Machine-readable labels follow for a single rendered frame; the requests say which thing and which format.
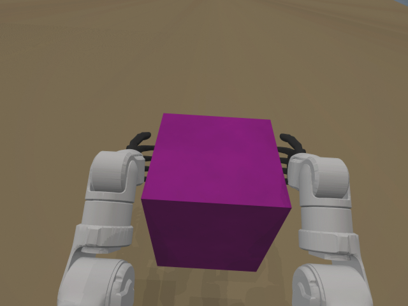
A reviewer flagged robot left upper arm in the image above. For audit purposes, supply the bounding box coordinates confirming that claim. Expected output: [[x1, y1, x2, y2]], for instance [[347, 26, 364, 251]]
[[58, 257, 135, 306]]

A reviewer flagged carton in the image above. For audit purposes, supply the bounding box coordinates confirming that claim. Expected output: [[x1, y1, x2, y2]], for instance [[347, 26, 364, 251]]
[[141, 113, 292, 272]]

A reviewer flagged robot right upper arm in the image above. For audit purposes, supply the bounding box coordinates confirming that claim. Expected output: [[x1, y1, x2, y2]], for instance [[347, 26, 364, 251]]
[[292, 263, 372, 306]]

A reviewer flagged robot left hand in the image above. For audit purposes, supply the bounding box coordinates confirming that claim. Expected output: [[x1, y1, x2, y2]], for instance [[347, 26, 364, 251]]
[[126, 132, 155, 182]]

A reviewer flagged robot right hand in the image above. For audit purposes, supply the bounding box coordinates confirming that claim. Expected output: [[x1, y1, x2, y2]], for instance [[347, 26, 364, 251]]
[[277, 133, 306, 185]]

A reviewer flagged robot left forearm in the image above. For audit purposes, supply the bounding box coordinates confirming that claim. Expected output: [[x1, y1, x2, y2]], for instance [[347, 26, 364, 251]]
[[57, 149, 145, 305]]

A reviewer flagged robot right forearm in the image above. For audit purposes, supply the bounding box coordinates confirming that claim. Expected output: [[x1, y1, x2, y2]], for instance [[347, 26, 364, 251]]
[[288, 153, 373, 306]]

